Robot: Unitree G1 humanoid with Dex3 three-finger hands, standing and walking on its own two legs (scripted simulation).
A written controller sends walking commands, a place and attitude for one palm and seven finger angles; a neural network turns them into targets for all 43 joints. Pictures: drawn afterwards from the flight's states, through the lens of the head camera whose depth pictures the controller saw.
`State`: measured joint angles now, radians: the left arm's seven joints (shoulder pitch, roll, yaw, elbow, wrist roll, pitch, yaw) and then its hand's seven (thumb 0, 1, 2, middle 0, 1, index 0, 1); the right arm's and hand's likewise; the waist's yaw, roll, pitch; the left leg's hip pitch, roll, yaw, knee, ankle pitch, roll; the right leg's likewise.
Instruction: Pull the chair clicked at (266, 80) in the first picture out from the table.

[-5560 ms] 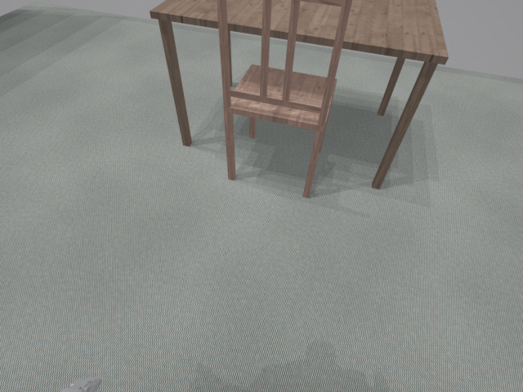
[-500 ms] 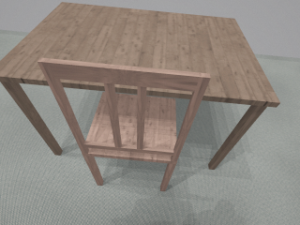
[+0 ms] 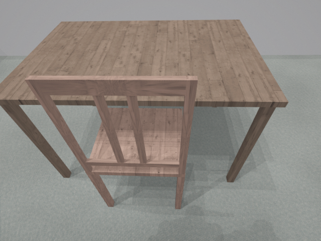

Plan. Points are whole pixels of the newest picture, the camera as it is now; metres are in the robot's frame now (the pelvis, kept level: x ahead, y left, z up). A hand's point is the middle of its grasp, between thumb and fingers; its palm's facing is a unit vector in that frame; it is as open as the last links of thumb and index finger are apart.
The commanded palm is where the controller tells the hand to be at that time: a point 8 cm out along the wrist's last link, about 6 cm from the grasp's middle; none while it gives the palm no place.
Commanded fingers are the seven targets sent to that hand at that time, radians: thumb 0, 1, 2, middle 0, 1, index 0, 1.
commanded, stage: come to a stop and stand still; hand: left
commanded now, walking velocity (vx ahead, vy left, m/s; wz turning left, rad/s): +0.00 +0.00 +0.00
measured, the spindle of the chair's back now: (111, 134) +0.46 +0.19 -0.05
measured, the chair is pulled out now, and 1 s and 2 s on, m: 0.00 0.00 0.00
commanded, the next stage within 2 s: look again from close up in 0.42 s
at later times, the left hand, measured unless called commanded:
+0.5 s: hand out of the picture +0.01 +0.16 -0.17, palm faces +0.01 -0.98 -0.18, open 7.3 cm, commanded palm none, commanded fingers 0.00 0.90 0.90 -0.20 -0.30 -0.20 -0.30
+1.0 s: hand out of the picture +0.01 +0.18 -0.17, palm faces +0.01 -0.98 -0.19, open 7.3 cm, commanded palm none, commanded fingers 0.00 0.90 0.90 -0.20 -0.30 -0.20 -0.30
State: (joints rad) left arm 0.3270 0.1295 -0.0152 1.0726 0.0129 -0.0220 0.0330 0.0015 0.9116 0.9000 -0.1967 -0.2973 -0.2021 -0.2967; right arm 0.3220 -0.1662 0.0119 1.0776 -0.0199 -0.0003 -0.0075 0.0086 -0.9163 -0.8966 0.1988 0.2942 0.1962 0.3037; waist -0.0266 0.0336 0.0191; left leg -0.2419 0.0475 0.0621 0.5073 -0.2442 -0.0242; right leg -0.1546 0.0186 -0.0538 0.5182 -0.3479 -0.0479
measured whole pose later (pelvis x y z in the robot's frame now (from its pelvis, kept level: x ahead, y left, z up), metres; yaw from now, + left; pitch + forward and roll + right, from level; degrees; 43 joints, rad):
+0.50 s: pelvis +0.02 -0.01 +0.00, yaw -1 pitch -1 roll +1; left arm 0.33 0.15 -0.02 1.09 0.01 -0.02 0.04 0.00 0.91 0.90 -0.20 -0.30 -0.20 -0.30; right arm 0.25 -0.16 0.01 1.12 -0.01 -0.02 -0.02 0.01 -0.92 -0.90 0.20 0.29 0.20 0.30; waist 0.00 -0.02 0.02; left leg -0.18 0.05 0.08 0.44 -0.24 -0.04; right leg -0.10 0.03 -0.04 0.45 -0.34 -0.05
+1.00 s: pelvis +0.02 +0.01 +0.01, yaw -1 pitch -1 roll +1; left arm 0.32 0.17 -0.02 1.09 0.01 -0.02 0.04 0.00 0.91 0.90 -0.20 -0.30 -0.20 -0.30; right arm 0.26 -0.15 0.02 1.14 -0.01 -0.02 -0.02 0.01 -0.92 -0.90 0.20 0.29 0.20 0.30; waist 0.00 -0.03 0.02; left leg -0.16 0.03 0.08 0.40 -0.23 -0.01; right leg -0.07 0.00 -0.03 0.40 -0.32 -0.03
